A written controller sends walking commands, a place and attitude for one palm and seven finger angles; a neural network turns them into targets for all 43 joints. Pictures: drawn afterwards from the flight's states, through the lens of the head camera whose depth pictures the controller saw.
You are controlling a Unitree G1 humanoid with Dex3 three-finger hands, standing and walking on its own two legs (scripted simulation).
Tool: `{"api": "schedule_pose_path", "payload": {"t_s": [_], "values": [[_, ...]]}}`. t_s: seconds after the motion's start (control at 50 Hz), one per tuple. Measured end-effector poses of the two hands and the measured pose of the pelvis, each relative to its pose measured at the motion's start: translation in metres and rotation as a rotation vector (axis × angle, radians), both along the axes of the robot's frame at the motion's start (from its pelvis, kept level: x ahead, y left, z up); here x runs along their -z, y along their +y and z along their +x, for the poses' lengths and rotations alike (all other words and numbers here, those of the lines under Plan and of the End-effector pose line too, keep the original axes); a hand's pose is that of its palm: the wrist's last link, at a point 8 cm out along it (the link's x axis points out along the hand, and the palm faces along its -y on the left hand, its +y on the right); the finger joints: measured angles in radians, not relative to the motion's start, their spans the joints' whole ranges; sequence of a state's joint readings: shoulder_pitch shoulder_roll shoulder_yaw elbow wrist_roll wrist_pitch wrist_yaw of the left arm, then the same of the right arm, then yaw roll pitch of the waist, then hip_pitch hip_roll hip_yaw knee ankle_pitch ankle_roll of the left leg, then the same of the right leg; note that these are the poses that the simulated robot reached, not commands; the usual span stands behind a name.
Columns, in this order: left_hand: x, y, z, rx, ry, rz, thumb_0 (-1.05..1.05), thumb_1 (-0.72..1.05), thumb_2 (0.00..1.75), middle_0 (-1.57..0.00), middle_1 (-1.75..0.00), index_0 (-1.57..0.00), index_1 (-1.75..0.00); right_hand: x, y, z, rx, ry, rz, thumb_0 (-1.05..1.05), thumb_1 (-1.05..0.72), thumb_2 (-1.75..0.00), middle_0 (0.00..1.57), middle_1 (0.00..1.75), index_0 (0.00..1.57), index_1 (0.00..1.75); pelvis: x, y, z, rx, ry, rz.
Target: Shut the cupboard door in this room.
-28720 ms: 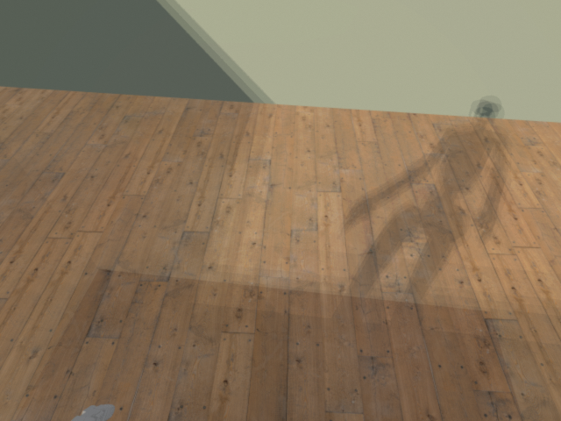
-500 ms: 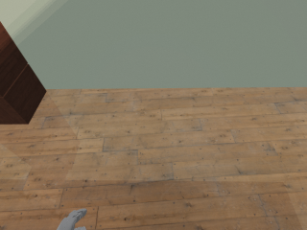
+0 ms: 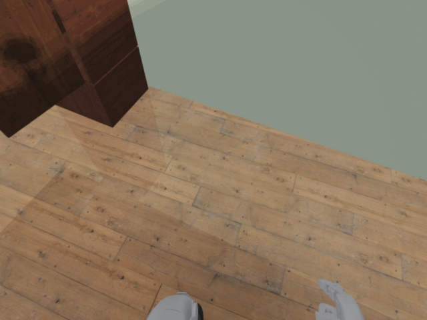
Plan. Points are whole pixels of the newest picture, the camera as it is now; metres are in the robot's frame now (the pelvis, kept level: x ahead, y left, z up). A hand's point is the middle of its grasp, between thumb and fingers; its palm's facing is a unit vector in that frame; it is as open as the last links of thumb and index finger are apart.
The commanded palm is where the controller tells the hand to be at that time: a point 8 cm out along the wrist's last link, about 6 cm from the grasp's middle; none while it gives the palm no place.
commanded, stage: walk to a spot facing it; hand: left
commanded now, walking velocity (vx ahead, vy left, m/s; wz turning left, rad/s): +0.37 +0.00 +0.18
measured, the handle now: out of the picture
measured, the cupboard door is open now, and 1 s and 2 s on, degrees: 84 84 84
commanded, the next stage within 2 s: turn to face it in 1.00 s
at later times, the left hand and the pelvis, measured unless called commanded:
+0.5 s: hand (170, 207) +0.36 +0.15 -0.13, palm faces -0.02 -0.98 -0.20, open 7.4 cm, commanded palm none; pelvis +0.22 -0.03 +0.01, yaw +4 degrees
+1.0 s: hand (160, 239) +0.29 +0.16 -0.17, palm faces +0.35 -0.93 -0.15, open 7.4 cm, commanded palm none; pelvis +0.42 +0.03 +0.00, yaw +16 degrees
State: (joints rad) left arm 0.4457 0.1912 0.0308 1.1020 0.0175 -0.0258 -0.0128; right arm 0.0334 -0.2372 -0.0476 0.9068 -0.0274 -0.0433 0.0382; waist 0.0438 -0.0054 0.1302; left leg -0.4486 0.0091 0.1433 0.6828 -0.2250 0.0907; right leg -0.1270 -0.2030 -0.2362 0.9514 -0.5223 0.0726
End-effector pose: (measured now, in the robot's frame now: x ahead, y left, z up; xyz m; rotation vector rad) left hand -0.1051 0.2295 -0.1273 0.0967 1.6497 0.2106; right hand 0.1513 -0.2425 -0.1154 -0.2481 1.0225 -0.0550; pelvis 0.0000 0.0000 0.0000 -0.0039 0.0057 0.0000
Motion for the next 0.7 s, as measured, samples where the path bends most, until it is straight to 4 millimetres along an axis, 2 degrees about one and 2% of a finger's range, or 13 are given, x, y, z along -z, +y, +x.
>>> {"api": "schedule_pose_path", "payload": {"t_s": [0.04,0.08,0.14,0.2,0.26,0.36,0.48,0.52,0.56,0.62,0.7], "values": [[0.002,0.01,0.032,-0.002,-0.042,0.012,0.01,0.9,0.9,-0.2,-0.3,-0.2,-0.3,-0.004,0.008,0.011,0.004,-0.002,-0.004,0.0,-0.91,-0.89,0.2,0.3,0.2,0.3,-0.004,0.004,0.015,-0.002,-0.009,-0.001],[0.001,0.019,0.075,0.013,-0.123,0.021,0.01,0.91,0.9,-0.2,-0.3,-0.2,-0.3,-0.01,0.013,0.014,0.014,0.019,-0.008,0.0,-0.91,-0.89,0.2,0.3,0.2,0.3,-0.012,0.007,0.03,-0.011,-0.018,-0.003],[-0.005,0.025,0.146,0.04,-0.268,0.029,0.01,0.91,0.9,-0.2,-0.3,-0.2,-0.3,-0.015,0.019,0.009,0.036,0.078,-0.004,0.0,-0.91,-0.89,0.2,0.3,0.2,0.3,-0.022,0.01,0.054,-0.029,-0.024,-0.004],[-0.013,0.024,0.212,0.063,-0.39,0.026,0.01,0.91,0.9,-0.19,-0.3,-0.2,-0.3,-0.017,0.015,0.001,0.09,0.133,-0.008,0.0,-0.93,-0.89,0.21,0.3,0.21,0.3,-0.027,0.01,0.079,-0.039,-0.026,0.001],[-0.02,0.018,0.269,0.087,-0.471,0.015,0.0,0.91,0.9,-0.19,-0.3,-0.2,-0.3,-0.016,0.01,-0.007,0.13,0.199,-0.007,0.0,-0.93,-0.89,0.21,0.3,0.21,0.3,-0.03,0.009,0.104,-0.045,-0.025,0.008],[-0.027,0.001,0.354,0.14,-0.539,0.001,0.0,0.91,0.9,-0.19,-0.3,-0.2,-0.3,-0.009,0.003,-0.02,0.198,0.324,0.006,0.0,-0.92,-0.89,0.21,0.3,0.21,0.3,-0.029,-0.002,0.149,-0.051,-0.017,0.02],[-0.024,-0.028,0.446,0.204,-0.593,0.009,0.0,0.91,0.9,-0.2,-0.3,-0.2,-0.3,0.009,-0.01,-0.022,0.258,0.498,0.039,0.0,-0.91,-0.89,0.2,0.3,0.2,0.3,-0.014,-0.026,0.213,-0.061,-0.011,0.028],[-0.023,-0.036,0.462,0.194,-0.616,0.022,0.0,0.91,0.9,-0.2,-0.3,-0.2,-0.3,0.014,-0.015,-0.011,0.25,0.547,0.051,0.0,-0.91,-0.89,0.2,0.3,0.2,0.3,-0.01,-0.035,0.23,-0.077,-0.022,0.019],[-0.025,-0.041,0.464,0.16,-0.608,0.029,0.0,0.91,0.9,-0.2,-0.3,-0.2,-0.3,0.013,-0.021,0.011,0.229,0.558,0.056,0.0,-0.91,-0.89,0.2,0.3,0.2,0.3,-0.013,-0.04,0.245,-0.092,-0.03,0.02],[-0.026,-0.043,0.45,0.096,-0.534,0.042,0.0,0.9,0.9,-0.2,-0.3,-0.2,-0.3,0.011,-0.029,0.063,0.186,0.512,0.057,0.01,-0.91,-0.89,0.2,0.3,0.2,0.3,-0.022,-0.044,0.269,-0.107,-0.031,0.017],[-0.029,-0.031,0.426,0.007,-0.431,0.094,-0.02,0.94,0.9,-0.2,-0.3,-0.2,-0.3,0.006,-0.032,0.147,0.119,0.401,0.052,0.01,-0.91,-0.89,0.2,0.3,0.2,0.3,-0.029,-0.044,0.3,-0.135,-0.022,0.009]]}}
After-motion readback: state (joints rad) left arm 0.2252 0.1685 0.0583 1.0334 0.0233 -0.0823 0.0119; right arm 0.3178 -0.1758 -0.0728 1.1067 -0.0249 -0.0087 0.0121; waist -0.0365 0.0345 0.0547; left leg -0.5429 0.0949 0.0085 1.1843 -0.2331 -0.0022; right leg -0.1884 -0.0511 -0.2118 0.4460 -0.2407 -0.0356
